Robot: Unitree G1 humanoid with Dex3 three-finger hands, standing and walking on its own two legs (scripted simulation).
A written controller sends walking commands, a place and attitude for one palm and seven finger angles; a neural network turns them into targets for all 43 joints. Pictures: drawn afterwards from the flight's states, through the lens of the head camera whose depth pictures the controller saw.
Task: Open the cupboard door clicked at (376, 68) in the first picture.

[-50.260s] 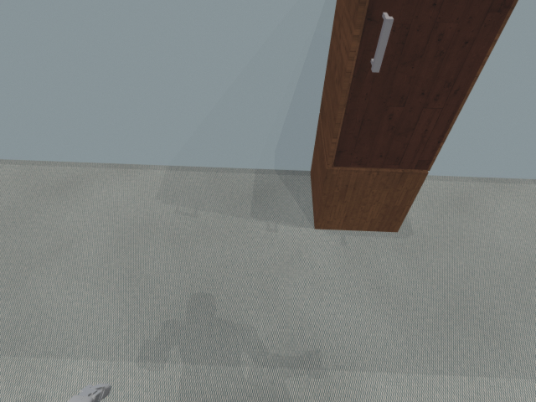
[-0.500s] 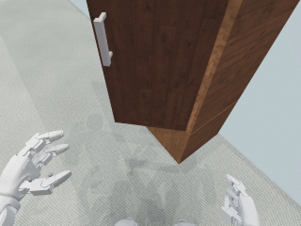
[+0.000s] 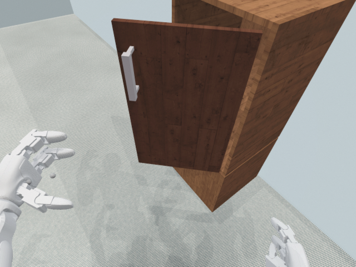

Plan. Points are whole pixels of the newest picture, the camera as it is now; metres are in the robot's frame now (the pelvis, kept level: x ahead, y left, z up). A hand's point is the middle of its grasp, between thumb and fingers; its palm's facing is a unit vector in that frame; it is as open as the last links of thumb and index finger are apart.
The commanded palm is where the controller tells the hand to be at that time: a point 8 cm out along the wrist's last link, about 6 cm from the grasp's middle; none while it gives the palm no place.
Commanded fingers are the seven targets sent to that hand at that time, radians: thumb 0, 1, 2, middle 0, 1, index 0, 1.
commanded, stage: raise the hand with hooked fingers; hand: left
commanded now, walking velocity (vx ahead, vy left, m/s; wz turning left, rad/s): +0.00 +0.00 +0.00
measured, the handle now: (132, 74) +0.56 +0.17 +0.15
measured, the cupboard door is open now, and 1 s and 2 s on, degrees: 45 45 45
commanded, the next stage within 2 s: move the hooked fingers beside the handle in 0.88 s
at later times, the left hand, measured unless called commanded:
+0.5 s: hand (49, 142) +0.30 +0.27 +0.16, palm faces -0.01 -1.00 -0.05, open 14.0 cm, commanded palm +0.26 +0.32 +0.17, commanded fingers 0.00 -0.50 0.30 -0.30 -1.20 -0.30 -1.20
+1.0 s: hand (56, 147) +0.29 +0.26 +0.16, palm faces +0.01 -1.00 -0.03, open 14.0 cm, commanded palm +0.26 +0.30 +0.17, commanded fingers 0.00 -0.50 0.30 -0.30 -1.20 -0.30 -1.20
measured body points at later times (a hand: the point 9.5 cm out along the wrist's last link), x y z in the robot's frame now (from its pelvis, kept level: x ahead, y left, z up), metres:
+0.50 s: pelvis +0.00 +0.00 +0.02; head +0.00 -0.01 +0.47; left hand +0.29 +0.33 +0.17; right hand +0.17 -0.24 -0.06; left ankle -0.02 +0.09 -0.71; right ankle +0.01 -0.12 -0.71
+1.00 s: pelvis +0.00 -0.02 +0.02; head -0.01 -0.03 +0.47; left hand +0.28 +0.31 +0.16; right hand +0.17 -0.26 -0.05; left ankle -0.02 +0.09 -0.71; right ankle +0.01 -0.12 -0.71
